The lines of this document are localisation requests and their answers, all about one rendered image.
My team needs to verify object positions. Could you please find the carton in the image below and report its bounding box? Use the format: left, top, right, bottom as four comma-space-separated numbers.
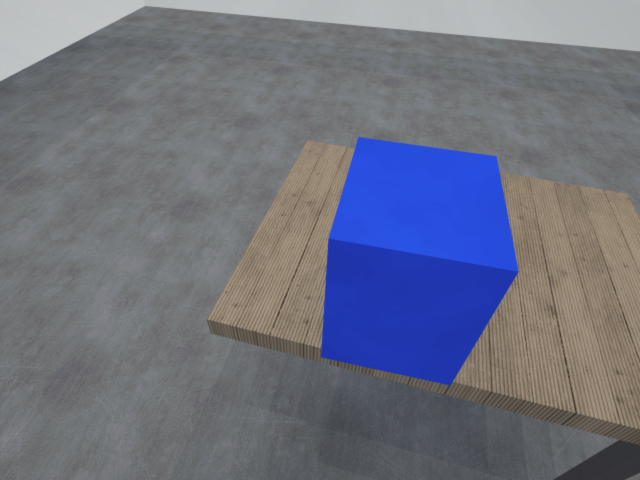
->
321, 137, 519, 385

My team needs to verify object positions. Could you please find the table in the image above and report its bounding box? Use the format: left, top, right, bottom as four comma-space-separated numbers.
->
207, 141, 640, 480

